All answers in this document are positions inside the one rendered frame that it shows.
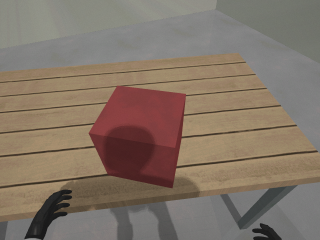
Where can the carton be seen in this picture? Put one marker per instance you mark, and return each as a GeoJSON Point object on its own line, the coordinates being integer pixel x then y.
{"type": "Point", "coordinates": [138, 134]}

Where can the table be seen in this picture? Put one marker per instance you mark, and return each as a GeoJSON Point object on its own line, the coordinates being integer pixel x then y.
{"type": "Point", "coordinates": [236, 137]}

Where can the left robot hand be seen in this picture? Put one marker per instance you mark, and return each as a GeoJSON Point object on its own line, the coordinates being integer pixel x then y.
{"type": "Point", "coordinates": [46, 215]}

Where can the right robot hand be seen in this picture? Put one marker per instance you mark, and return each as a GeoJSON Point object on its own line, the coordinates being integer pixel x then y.
{"type": "Point", "coordinates": [267, 231]}

